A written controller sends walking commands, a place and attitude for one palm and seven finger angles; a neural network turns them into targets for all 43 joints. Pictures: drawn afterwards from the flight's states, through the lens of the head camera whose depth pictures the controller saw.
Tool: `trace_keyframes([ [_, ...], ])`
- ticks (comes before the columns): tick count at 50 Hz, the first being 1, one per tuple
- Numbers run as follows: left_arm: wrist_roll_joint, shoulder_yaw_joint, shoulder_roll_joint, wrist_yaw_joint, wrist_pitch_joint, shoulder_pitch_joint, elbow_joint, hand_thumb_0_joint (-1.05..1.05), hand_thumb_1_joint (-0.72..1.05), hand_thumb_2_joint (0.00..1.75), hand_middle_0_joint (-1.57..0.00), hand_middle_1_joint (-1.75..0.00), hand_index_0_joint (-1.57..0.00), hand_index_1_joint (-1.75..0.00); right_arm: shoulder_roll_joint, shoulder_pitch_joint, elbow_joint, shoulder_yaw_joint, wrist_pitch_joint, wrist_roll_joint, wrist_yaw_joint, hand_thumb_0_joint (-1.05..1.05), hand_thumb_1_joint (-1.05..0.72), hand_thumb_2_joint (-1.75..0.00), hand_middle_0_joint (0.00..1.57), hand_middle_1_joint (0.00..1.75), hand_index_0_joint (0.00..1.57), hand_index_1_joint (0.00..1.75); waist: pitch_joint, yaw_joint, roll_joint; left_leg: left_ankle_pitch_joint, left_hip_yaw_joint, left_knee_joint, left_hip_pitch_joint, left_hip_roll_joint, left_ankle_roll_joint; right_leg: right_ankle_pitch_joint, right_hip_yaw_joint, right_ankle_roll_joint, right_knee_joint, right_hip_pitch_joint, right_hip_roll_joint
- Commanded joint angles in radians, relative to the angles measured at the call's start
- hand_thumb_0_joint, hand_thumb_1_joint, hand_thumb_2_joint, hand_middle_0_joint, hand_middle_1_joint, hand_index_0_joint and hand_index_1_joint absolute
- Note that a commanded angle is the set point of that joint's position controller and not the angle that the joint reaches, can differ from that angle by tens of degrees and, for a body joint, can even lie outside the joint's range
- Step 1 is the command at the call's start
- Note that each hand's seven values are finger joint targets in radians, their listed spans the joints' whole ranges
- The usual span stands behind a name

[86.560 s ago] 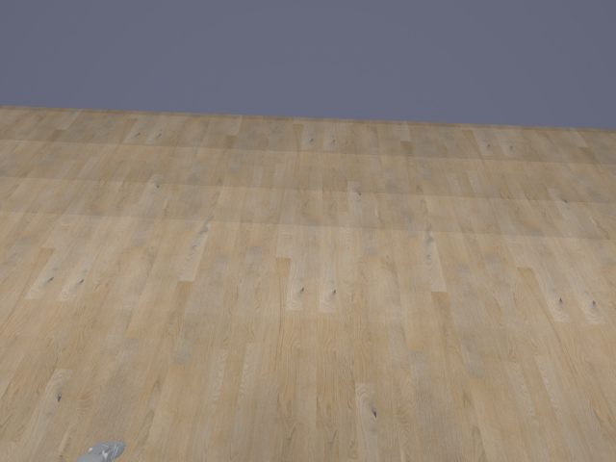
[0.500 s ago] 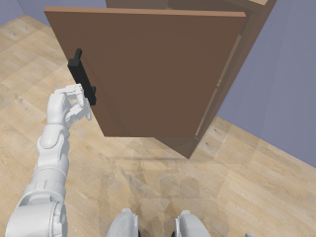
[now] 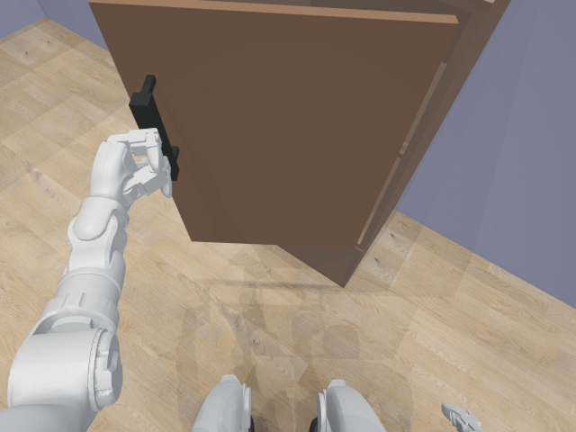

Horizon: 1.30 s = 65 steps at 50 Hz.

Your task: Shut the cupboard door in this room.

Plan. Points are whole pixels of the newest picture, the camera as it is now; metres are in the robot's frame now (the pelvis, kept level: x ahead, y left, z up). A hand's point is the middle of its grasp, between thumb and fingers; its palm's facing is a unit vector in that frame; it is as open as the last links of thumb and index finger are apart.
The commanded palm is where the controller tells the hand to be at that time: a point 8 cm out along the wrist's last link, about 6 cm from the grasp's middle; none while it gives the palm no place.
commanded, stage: push the door shut along its arc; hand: left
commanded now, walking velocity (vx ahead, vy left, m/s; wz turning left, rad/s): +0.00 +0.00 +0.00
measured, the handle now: (160, 131) +0.53 +0.19 +0.07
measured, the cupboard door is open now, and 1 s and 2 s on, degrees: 33 15 12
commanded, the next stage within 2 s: pull the fist back off the door in 1.24 s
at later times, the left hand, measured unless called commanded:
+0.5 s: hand (188, 138) +0.51 +0.14 +0.08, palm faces -0.20 -0.98 -0.01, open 3.3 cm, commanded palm +0.51 +0.18 +0.07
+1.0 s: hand (211, 109) +0.57 +0.12 +0.08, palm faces -0.32 -0.95 -0.02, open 3.1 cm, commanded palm +0.58 +0.14 +0.07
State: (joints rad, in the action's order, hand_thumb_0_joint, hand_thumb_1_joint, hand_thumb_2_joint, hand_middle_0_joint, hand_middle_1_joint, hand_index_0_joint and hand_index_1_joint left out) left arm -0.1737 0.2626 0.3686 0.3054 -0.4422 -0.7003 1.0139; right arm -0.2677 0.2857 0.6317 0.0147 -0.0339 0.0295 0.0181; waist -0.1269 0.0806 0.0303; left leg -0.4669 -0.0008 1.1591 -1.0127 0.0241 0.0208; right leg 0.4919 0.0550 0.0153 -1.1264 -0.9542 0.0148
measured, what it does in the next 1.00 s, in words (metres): stands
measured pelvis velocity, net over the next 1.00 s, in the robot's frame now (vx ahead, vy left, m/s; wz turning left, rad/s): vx -0.01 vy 0.01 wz -0.05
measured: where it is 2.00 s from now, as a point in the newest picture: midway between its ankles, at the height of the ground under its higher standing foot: outside the picture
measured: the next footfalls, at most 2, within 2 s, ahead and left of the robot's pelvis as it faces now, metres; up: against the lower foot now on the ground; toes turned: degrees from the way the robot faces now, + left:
none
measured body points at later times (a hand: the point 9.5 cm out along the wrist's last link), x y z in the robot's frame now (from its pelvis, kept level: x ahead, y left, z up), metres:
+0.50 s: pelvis -0.01 +0.00 -0.02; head +0.12 +0.01 +0.41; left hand +0.51 +0.20 +0.08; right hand +0.00 -0.27 -0.13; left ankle +0.05 +0.10 -0.65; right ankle +0.03 -0.12 -0.65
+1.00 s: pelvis -0.01 +0.01 -0.04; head +0.17 +0.02 +0.38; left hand +0.58 +0.17 +0.08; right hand -0.03 -0.26 -0.13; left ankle +0.05 +0.10 -0.65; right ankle +0.03 -0.12 -0.65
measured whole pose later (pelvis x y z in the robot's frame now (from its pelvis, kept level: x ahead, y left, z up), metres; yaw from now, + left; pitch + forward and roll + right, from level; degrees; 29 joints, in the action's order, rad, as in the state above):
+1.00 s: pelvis -0.01 +0.01 -0.04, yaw -3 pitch +29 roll -5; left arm -0.04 0.30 0.64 0.44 -0.26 -1.27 1.31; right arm -0.28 0.38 0.66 0.05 -0.07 0.00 0.01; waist -0.11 0.25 0.06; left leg -0.50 -0.02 1.32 -1.32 0.06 0.03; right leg 0.50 0.08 0.01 -1.24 -1.25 0.05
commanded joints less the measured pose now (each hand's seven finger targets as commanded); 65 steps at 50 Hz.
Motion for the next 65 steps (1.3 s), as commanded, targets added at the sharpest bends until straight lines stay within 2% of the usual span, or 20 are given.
trace_keyframes([
  [1, -0.022, -0.002, 0.175, 0.033, -0.055, -0.523, -0.19, 0.0, 0.9, 0.9, -1.3, -1.5, -1.3, -1.5, -0.171, 0.111, -0.065, -0.059, -0.03, 0.004, 0.012, 0.0, -0.9, -0.9, 0.2, 0.3, 0.2, 0.3, -0.425, 0.062, 0.054, 0.209, -0.07, -0.133, 0.344, -0.004, 0.009, -0.223, -0.043, 0.016, 0.151, 0.082, 0.016],
  [4, -0.018, -0.024, 0.159, 0.04, -0.053, -0.59, -0.175, 0.0, 0.9, 0.9, -1.3, -1.5, -1.3, -1.5, -0.174, 0.124, -0.052, -0.061, -0.033, 0.003, 0.011, 0.0, -0.9, -0.9, 0.2, 0.3, 0.2, 0.3, -0.434, 0.079, 0.062, 0.194, -0.081, -0.124, 0.353, -0.002, 0.01, -0.195, -0.039, 0.016, 0.147, 0.041, 0.017],
  [8, -0.005, 0.0, 0.213, 0.048, -0.048, -0.64, -0.134, 0.0, 0.9, 0.9, -1.3, -1.5, -1.3, -1.5, -0.186, 0.144, -0.038, -0.061, -0.038, 0.002, 0.012, 0.0, -0.9, -0.9, 0.2, 0.3, 0.2, 0.3, -0.453, 0.089, 0.069, 0.175, -0.087, -0.113, 0.337, -0.001, 0.012, -0.168, -0.041, 0.018, 0.142, 0.018, 0.019],
  [9, 0.0, -0.026, 0.195, 0.052, -0.045, -0.682, -0.125, 0.0, 0.9, 0.9, -1.3, -1.5, -1.3, -1.5, -0.184, 0.148, -0.033, -0.058, -0.039, 0.002, 0.012, 0.0, -0.9, -0.9, 0.2, 0.3, 0.2, 0.3, -0.436, 0.106, 0.066, 0.162, -0.093, -0.114, 0.333, 0.0, 0.013, -0.154, -0.038, 0.018, 0.142, -0.003, 0.019],
  [12, 0.005, -0.006, 0.231, 0.061, -0.04, -0.716, -0.101, 0.0, 0.9, 0.9, -1.3, -1.5, -1.3, -1.5, -0.193, 0.174, -0.026, -0.059, -0.046, -0.003, 0.012, 0.0, -0.9, -0.9, 0.2, 0.3, 0.2, 0.3, -0.466, 0.105, 0.103, 0.175, -0.102, -0.106, 0.349, 0.0, 0.013, -0.149, -0.035, 0.025, 0.132, -0.022, 0.024],
  [14, 0.008, -0.039, 0.199, 0.07, -0.031, -0.754, -0.092, 0.0, 0.9, 0.9, -1.3, -1.5, -1.3, -1.5, -0.19, 0.176, -0.021, -0.057, -0.048, -0.004, 0.009, 0.0, -0.9, -0.9, 0.2, 0.3, 0.2, 0.3, -0.471, 0.122, 0.116, 0.177, -0.106, -0.1, 0.359, 0.004, 0.012, -0.147, -0.033, 0.022, 0.131, -0.054, 0.023],
  [17, 0.01, 0.027, 0.284, 0.075, -0.019, -0.766, -0.065, 0.0, 0.9, 0.9, -1.3, -1.5, -1.3, -1.5, -0.201, 0.201, -0.019, -0.055, -0.047, -0.007, 0.008, 0.0, -0.9, -0.9, 0.2, 0.3, 0.2, 0.3, -0.489, 0.115, 0.113, 0.191, -0.106, -0.092, 0.336, 0.003, 0.015, -0.151, -0.032, 0.026, 0.122, -0.034, 0.028],
  [20, 0.021, 0.047, 0.306, 0.08, 0.005, -0.76, -0.021, 0.0, 0.9, 0.9, -1.3, -1.5, -1.3, -1.5, -0.198, 0.207, -0.028, -0.05, -0.042, -0.006, 0.002, 0.0, -0.9, -0.9, 0.2, 0.3, 0.2, 0.3, -0.484, 0.116, 0.103, 0.194, -0.095, -0.077, 0.293, 0.006, 0.017, -0.156, -0.039, 0.021, 0.121, -0.026, 0.029],
  [22, 0.031, 0.085, 0.361, 0.076, 0.011, -0.774, -0.008, 0.0, 0.9, 0.9, -1.3, -1.5, -1.3, -1.5, -0.201, 0.223, -0.031, -0.045, -0.04, -0.01, 0.0, 0.0, -0.9, -0.9, 0.2, 0.3, 0.2, 0.3, -0.484, 0.115, 0.099, 0.196, -0.089, -0.067, 0.259, 0.006, 0.021, -0.16, -0.042, 0.022, 0.113, -0.012, 0.033],
  [24, 0.042, 0.056, 0.338, 0.084, 0.016, -0.79, 0.0, 0.0, 0.9, 0.9, -1.3, -1.5, -1.3, -1.5, -0.196, 0.221, -0.035, -0.044, -0.038, -0.008, -0.004, 0.0, -0.9, -0.9, 0.2, 0.3, 0.2, 0.3, -0.478, 0.13, 0.1, 0.191, -0.082, -0.054, 0.24, 0.008, 0.023, -0.163, -0.05, 0.017, 0.117, -0.018, 0.033],
  [27, 0.046, 0.068, 0.377, 0.099, 0.016, -0.849, -0.014, 0.0, 0.9, 0.9, -1.3, -1.5, -1.3, -1.5, -0.201, 0.24, -0.034, -0.042, -0.038, -0.01, -0.003, 0.0, -0.9, -0.9, 0.2, 0.3, 0.2, 0.3, -0.506, 0.136, 0.125, 0.211, -0.087, -0.043, 0.248, 0.008, 0.023, -0.172, -0.049, 0.021, 0.103, -0.022, 0.038],
  [31, 0.054, 0.045, 0.367, 0.117, 0.048, -0.894, 0.038, 0.0, 0.9, 0.9, -1.3, -1.5, -1.3, -1.5, -0.206, 0.249, -0.023, -0.04, -0.039, -0.008, -0.002, 0.0, -0.9, -0.9, 0.2, 0.3, 0.2, 0.3, -0.473, 0.167, 0.115, 0.182, -0.092, -0.031, 0.232, 0.015, 0.025, -0.143, -0.044, 0.017, 0.108, -0.075, 0.04],
  [35, 0.068, 0.034, 0.38, 0.124, 0.069, -0.974, 0.049, 0.0, 0.9, 0.9, -1.3, -1.5, -1.3, -1.5, -0.209, 0.268, -0.011, -0.036, -0.047, -0.012, 0.002, 0.0, -0.9, -0.9, 0.2, 0.3, 0.2, 0.3, -0.506, 0.189, 0.144, 0.207, -0.099, -0.01, 0.244, 0.017, 0.027, -0.153, -0.039, 0.017, 0.093, -0.111, 0.041],
  [42, 0.088, 0.043, 0.412, 0.137, 0.105, -1.043, 0.082, 0.0, 0.9, 0.9, -1.3, -1.5, -1.3, -1.5, -0.213, 0.292, -0.003, -0.03, -0.053, -0.023, 0.006, 0.0, -0.9, -0.9, 0.2, 0.3, 0.2, 0.3, -0.534, 0.208, 0.189, 0.255, -0.111, 0.018, 0.264, 0.019, 0.027, -0.168, -0.022, 0.023, 0.068, -0.169, 0.05],
  [46, 0.113, 0.065, 0.472, 0.136, 0.125, -1.08, 0.099, 0.0, 0.9, 0.9, -1.3, -1.5, -1.3, -1.5, -0.215, 0.303, 0.0, -0.025, -0.052, -0.025, 0.009, 0.0, -0.9, -0.9, 0.2, 0.3, 0.2, 0.3, -0.551, 0.215, 0.186, 0.268, -0.107, 0.037, 0.233, 0.024, 0.028, -0.184, -0.024, 0.019, 0.058, -0.157, 0.05],
  [48, 0.121, 0.035, 0.435, 0.14, 0.125, -1.098, 0.089, 0.0, 0.9, 0.9, -1.3, -1.5, -1.3, -1.5, -0.212, 0.305, 0.002, -0.028, -0.054, -0.029, 0.005, 0.0, -0.9, -0.9, 0.2, 0.3, 0.2, 0.3, -0.576, 0.215, 0.24, 0.3, -0.117, 0.041, 0.287, 0.022, 0.021, -0.192, -0.015, 0.023, 0.049, -0.196, 0.05],
  [52, 0.123, 0.04, 0.446, 0.15, 0.151, -1.148, 0.097, 0.0, 0.9, 0.9, -1.3, -1.5, -1.3, -1.5, -0.216, 0.326, 0.015, -0.028, -0.053, -0.035, 0.009, 0.0, -0.9, -0.9, 0.2, 0.3, 0.2, 0.3, -0.58, 0.244, 0.208, 0.326, -0.124, 0.053, 0.285, 0.026, 0.027, -0.213, -0.007, 0.021, 0.042, -0.204, 0.056],
  [58, 0.135, 0.058, 0.471, 0.157, 0.168, -1.175, 0.067, 0.0, 0.9, 0.9, -1.3, -1.5, -1.3, -1.5, -0.215, 0.338, 0.019, -0.032, -0.053, -0.043, 0.007, 0.0, -0.9, -0.9, 0.2, 0.3, 0.2, 0.3, -0.634, 0.235, 0.258, 0.394, -0.131, 0.065, 0.333, 0.026, 0.02, -0.251, 0.001, 0.023, 0.03, -0.215, 0.057],
  [62, 0.155, 0.09, 0.543, 0.154, 0.188, -1.192, 0.135, 0.0, 0.9, 0.9, -1.3, -1.5, -1.3, -1.5, -0.215, 0.349, 0.021, -0.017, -0.049, -0.045, 0.011, 0.0, -0.9, -0.9, 0.2, 0.3, 0.2, 0.3, -0.576, 0.251, 0.204, 0.343, -0.108, 0.081, 0.207, 0.021, 0.032, -0.254, -0.011, 0.019, 0.031, -0.166, 0.061],
  [65, 0.165, 0.061, 0.517, 0.161, 0.183, -1.202, 0.102, 0.0, 0.9, 0.9, -1.3, -1.5, -1.3, -1.5, -0.211, 0.352, 0.02, -0.024, -0.049, -0.049, 0.008, 0.0, -0.9, -0.9, 0.2, 0.3, 0.2, 0.3, -0.622, 0.25, 0.254, 0.387, -0.107, 0.09, 0.253, 0.022, 0.028, -0.284, -0.008, 0.021, 0.025, -0.175, 0.061],
])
